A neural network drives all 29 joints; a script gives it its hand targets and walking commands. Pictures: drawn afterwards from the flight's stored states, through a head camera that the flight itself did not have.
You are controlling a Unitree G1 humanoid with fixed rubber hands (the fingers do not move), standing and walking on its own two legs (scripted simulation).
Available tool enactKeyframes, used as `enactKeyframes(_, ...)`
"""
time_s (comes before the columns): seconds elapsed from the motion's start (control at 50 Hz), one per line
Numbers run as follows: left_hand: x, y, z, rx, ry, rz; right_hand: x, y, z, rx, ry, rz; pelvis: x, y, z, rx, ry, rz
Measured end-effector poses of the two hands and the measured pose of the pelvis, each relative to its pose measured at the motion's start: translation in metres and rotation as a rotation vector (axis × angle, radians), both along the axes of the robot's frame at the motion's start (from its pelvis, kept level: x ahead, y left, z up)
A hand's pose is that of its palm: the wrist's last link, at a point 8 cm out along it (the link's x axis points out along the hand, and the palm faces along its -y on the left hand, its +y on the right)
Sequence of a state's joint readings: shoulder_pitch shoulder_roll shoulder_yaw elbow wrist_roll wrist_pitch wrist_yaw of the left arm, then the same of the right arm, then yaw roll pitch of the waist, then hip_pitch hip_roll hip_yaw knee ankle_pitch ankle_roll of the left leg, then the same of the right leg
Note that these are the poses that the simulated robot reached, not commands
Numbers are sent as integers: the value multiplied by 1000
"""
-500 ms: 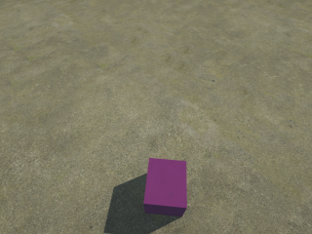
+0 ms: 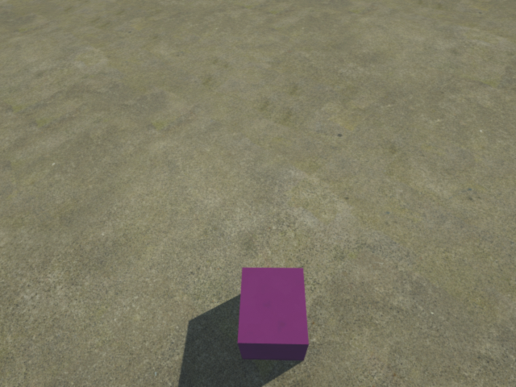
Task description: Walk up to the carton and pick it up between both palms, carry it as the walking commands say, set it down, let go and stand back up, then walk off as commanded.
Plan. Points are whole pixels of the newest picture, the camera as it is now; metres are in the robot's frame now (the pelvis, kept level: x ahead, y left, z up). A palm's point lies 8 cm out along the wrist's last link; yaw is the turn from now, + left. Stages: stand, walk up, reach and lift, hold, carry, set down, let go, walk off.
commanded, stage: walk up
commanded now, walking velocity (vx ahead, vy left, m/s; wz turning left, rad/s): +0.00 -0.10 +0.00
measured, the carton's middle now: (272, 313) +0.45 -0.01 -0.67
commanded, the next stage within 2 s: stand in 0.82 s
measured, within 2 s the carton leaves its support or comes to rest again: neither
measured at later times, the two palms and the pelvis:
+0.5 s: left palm out of the picture +0.00 +0.20 -0.14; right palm out of the picture +0.01 -0.23 -0.15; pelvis +0.01 -0.02 +0.00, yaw +1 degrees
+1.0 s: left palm out of the picture +0.00 +0.22 -0.14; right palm out of the picture -0.01 -0.21 -0.15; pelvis +0.02 +0.00 +0.00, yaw +0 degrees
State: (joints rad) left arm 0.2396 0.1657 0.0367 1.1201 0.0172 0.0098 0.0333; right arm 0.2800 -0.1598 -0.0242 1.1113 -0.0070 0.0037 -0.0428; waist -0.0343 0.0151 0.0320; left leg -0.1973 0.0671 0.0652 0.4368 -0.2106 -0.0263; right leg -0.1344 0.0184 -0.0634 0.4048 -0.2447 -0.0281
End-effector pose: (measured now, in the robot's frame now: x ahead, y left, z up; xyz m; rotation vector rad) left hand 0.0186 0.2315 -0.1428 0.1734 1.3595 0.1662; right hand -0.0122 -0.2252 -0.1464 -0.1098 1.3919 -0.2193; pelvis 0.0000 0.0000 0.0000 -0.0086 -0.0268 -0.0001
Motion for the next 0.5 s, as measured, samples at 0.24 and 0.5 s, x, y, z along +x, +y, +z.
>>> enactKeyframes(0.24, -26, -19, 1, 24, 26, 33, -1, -47, 1, -43, 46, 44, 0, -28, -2, -4, 7, 16)
enactKeyframes(0.5, -21, -36, -1, -40, 37, 50, 25, -3, -1, 37, -4, 50, 13, -17, 2, 5, -2, 9)
